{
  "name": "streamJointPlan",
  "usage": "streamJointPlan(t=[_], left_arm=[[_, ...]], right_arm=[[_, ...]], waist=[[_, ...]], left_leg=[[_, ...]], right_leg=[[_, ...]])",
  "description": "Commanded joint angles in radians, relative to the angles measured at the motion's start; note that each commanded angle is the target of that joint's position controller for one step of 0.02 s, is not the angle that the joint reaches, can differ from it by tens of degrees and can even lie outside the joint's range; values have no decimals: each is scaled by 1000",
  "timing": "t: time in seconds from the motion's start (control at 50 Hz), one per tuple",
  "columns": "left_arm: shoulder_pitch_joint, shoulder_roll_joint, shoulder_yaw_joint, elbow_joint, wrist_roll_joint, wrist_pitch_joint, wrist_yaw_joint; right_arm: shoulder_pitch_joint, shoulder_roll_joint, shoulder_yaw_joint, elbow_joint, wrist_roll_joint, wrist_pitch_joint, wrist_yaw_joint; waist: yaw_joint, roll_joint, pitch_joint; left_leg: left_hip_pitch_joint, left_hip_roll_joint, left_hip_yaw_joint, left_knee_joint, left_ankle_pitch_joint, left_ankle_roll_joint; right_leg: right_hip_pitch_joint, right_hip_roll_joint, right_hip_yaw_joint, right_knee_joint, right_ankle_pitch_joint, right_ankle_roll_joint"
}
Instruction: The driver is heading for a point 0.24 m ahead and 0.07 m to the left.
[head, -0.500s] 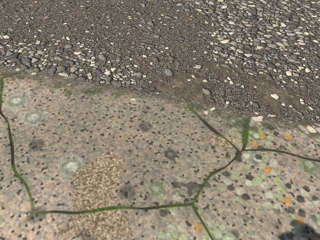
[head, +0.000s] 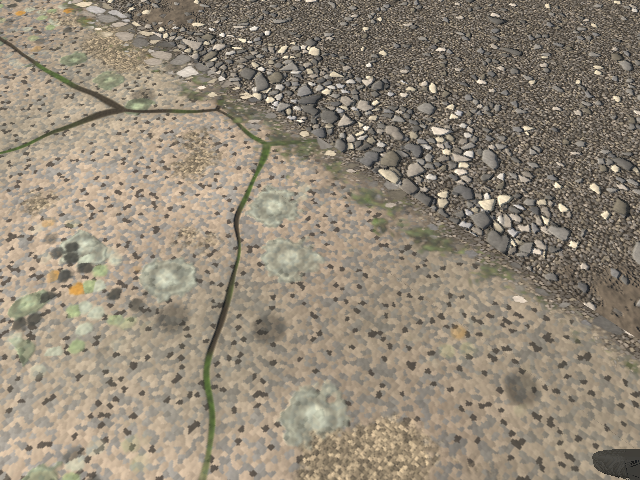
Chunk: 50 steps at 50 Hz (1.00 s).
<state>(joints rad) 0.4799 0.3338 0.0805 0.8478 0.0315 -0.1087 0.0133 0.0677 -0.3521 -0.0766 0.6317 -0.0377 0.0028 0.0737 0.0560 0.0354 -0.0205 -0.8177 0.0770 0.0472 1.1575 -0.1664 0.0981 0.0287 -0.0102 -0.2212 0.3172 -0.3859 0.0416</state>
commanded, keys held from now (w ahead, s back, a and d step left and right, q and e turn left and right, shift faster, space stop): w+q+shift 0.02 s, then shift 0.98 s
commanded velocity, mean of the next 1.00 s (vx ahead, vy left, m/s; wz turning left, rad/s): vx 0.25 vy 0.00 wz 0.24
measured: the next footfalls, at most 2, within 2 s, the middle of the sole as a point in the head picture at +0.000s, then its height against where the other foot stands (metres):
left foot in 0.14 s outside the picture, level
right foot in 0.58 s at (388, 438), level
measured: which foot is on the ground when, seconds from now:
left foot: up 0.00-0.12, down 0.14-0.62, up 0.64-0.80, down 0.82-1.00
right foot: down 0.00-0.14, up 0.16-0.56, down 0.58-1.00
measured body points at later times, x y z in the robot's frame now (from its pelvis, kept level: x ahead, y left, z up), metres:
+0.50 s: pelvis +0.35 +0.01 +0.01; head +0.39 +0.03 +0.46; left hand +0.48 +0.30 -0.09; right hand +0.52 -0.23 -0.10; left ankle +0.32 +0.07 -0.73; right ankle +0.54 -0.12 -0.68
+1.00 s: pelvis +0.45 -0.01 +0.00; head +0.46 +0.01 +0.45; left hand +0.54 +0.26 -0.12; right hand +0.57 -0.24 -0.13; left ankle +0.39 +0.12 -0.73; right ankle +0.55 -0.10 -0.73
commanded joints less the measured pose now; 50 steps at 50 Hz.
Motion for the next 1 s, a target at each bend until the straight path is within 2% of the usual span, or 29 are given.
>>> streamJointPlan(t=[0.02,0.04,0.08,0.1,0.12,0.14,0.16,0.18,0.2,0.22,0.24,0.28,0.3,0.36,0.42,0.48,0.54,0.58,0.6,0.62,0.64,0.66,0.68,0.72,0.78,0.84,0.86,0.9,1.0], left_arm=[[-178,31,-18,-76,-7,-32,0],[-145,49,-16,-60,-12,-33,1],[-107,132,0,-58,-21,-29,6],[-119,177,9,-65,-25,-16,9],[-139,177,7,-71,-28,-4,12],[-105,130,1,-62,-29,3,3],[6,40,-28,-118,-12,-17,4],[49,112,-30,-117,-28,-38,-6],[-28,145,-22,-143,-88,-35,-5],[-97,128,-24,-163,-89,-26,10],[-137,114,-23,-158,-74,-8,27],[-99,112,-11,-141,-59,36,38],[-103,82,-12,-147,-51,46,41],[-186,8,-25,-171,-29,42,45],[-254,-25,-36,-170,-23,35,30],[-347,-12,-35,-189,-31,31,9],[-383,24,-21,-205,-22,25,-8],[-326,45,-9,-183,-5,17,-13],[-316,95,0,-189,8,13,-8],[-297,73,-9,-191,23,19,-2],[-252,-9,-23,-174,6,34,1],[-247,-35,-36,-162,-6,46,-4],[-262,-18,-33,-155,-8,57,-8],[-362,35,-18,-167,-10,70,-5],[-446,7,-20,-168,-15,93,4],[-396,-31,-30,-132,-18,90,4],[-392,-20,-23,-137,-18,89,3],[-410,-26,-21,-126,-13,82,8],[-387,-46,-17,-82,-24,84,10]], right_arm=[[-49,56,48,-86,0,-4,35],[-66,62,53,-82,-3,-12,37],[53,38,45,-33,-12,-30,24],[195,4,29,10,-19,-39,14],[395,-27,10,82,-23,-44,-4],[412,-79,-9,117,-28,-44,-31],[254,-226,-25,6,40,-41,-55],[258,-202,-17,-47,32,-39,-57],[275,-183,-25,-17,14,-35,-47],[200,-156,-25,-10,45,-48,-38],[109,-103,-9,-27,55,-62,-43],[57,-59,6,-24,34,-82,-42],[59,-44,10,-7,32,-88,-42],[80,-26,13,35,35,-88,-62],[82,-11,14,54,43,-60,-85],[130,-4,15,88,44,-39,-87],[133,-1,16,107,38,-31,-82],[143,12,19,119,44,-35,-81],[201,24,20,118,23,-46,-80],[332,70,33,149,26,-54,-81],[303,38,32,159,33,-46,-80],[232,4,21,139,43,-25,-79],[186,9,18,132,49,2,-85],[164,11,11,139,44,47,-96],[232,61,18,199,34,54,-107],[213,37,16,197,7,48,-107],[197,-2,5,209,18,42,-110],[164,38,15,210,22,17,-113],[198,40,14,242,31,-19,-114]], waist=[[-105,-74,169],[-96,-46,179],[-147,-76,93],[-218,-92,1],[-300,-95,-104],[-272,-12,-113],[-113,310,-195],[-151,119,-528],[-164,29,-532],[-118,-93,-342],[-80,-143,-202],[-10,-142,-91],[3,-109,-72],[-7,-53,-69],[-35,-8,-106],[-83,23,-90],[-81,43,-62],[-47,15,-74],[-82,-58,-106],[-115,-192,-221],[-58,-245,-304],[-39,-217,-277],[-40,-167,-240],[-69,-142,-133],[-111,-174,-90],[-86,-131,-49],[-52,-36,-1],[-50,-8,9],[-50,-11,-1]], left_leg=[[186,1,57,-251,173,27],[275,-46,101,-326,206,39],[469,-155,147,-403,192,53],[633,-188,115,-456,174,71],[864,-186,50,-537,272,101],[994,-129,-20,-609,365,105],[1267,171,-424,-466,1073,217],[1364,302,-630,-508,1186,337],[1303,309,-668,-660,794,384],[1075,249,-624,-751,548,326],[884,227,-560,-781,507,284],[582,176,-417,-820,594,246],[512,147,-351,-833,630,231],[482,61,-194,-836,795,187],[553,-2,-99,-815,729,129],[624,27,-127,-798,601,117],[675,74,-190,-718,539,110],[654,25,-186,-616,415,50],[580,-53,-157,-538,250,0],[435,-106,-145,-410,-46,-70],[423,-103,-132,-327,-304,-113],[390,-87,-145,-283,-454,-131],[371,-74,-145,-255,-498,-142],[407,-41,-139,-302,-412,-153],[598,-74,-66,-551,-146,-137],[637,-26,-107,-673,-99,-86],[514,-29,-119,-680,-245,-60],[443,-22,-128,-724,-268,-64],[463,-25,-125,-715,-142,-82]], right_leg=[[-251,-179,-38,-243,532,-85],[-248,-177,-52,-210,771,-90],[-169,-194,-38,0,1233,-95],[-159,-209,-22,209,1310,-96],[-200,-207,-14,466,1238,-85],[-325,-89,-20,790,563,-59],[-665,15,95,1245,-257,0],[-663,-9,357,1339,-294,-4],[-709,-13,364,1341,-192,10],[-739,-55,325,1225,-97,18],[-736,-92,312,1179,-46,27],[-597,-128,313,1096,-18,29],[-566,-137,310,1025,-13,29],[-562,-104,266,789,119,32],[-526,-68,241,535,351,30],[-508,-48,251,374,455,20],[-494,-32,257,268,374,-22],[-346,-25,253,126,605,-72],[-207,-114,336,180,1028,-113],[8,-263,476,238,1242,-270],[39,-334,579,199,1182,-351],[4,-339,624,153,994,-358],[-48,-330,646,110,754,-337],[-229,-284,598,29,397,-269],[-392,-160,437,4,134,-188],[-439,-99,374,21,-121,-99],[-388,-53,318,39,-88,-77],[-294,-39,297,116,43,-77],[-236,-24,273,186,273,-101]])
